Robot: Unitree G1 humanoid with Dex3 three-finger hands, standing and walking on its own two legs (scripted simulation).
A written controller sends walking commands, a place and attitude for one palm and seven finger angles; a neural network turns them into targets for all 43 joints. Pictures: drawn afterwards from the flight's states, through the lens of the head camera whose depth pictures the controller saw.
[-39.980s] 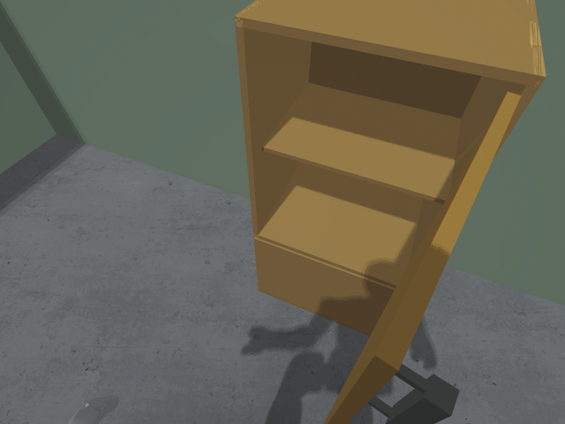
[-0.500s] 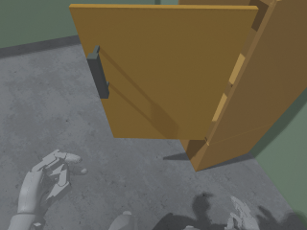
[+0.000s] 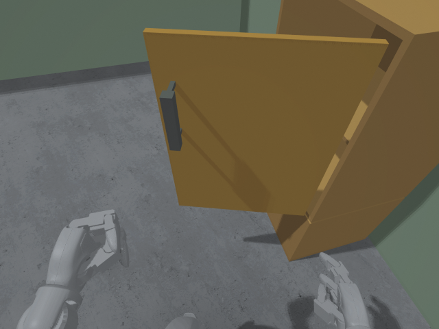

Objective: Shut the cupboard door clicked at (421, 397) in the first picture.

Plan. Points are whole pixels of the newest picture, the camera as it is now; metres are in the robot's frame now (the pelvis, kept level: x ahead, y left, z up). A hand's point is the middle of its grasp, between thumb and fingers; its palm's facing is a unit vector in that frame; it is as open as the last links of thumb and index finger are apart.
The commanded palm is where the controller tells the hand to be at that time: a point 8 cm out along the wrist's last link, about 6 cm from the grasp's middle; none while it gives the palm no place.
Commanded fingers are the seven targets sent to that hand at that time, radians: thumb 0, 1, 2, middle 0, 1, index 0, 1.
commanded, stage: raise the hand and make a fist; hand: left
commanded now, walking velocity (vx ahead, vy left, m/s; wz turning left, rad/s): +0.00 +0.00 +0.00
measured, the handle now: (174, 116) +0.52 +0.15 +0.10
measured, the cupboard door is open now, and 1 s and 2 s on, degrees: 69 69 69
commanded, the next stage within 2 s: bring the fist close to the handle in 0.58 s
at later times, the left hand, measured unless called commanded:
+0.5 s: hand (129, 235) +0.24 +0.17 +0.10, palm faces +0.02 -1.00 -0.04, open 3.1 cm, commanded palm +0.21 +0.22 +0.10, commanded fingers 0.00 0.90 0.90 -1.30 -1.50 -1.30 -1.50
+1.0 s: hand (152, 207) +0.28 +0.14 +0.10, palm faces -0.05 -1.00 -0.04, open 3.1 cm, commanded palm +0.27 +0.20 +0.10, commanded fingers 0.00 0.90 0.90 -1.30 -1.50 -1.30 -1.50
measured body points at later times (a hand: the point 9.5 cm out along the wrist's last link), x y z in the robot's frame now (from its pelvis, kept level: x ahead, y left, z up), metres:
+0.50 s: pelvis +0.01 -0.02 +0.01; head +0.03 -0.03 +0.46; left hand +0.23 +0.22 +0.10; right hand +0.18 -0.26 -0.06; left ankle +0.06 +0.11 -0.69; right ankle -0.02 -0.14 -0.69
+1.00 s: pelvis +0.01 -0.02 +0.01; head +0.04 -0.04 +0.46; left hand +0.28 +0.20 +0.11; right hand +0.18 -0.26 -0.07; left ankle +0.06 +0.11 -0.69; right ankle -0.02 -0.14 -0.69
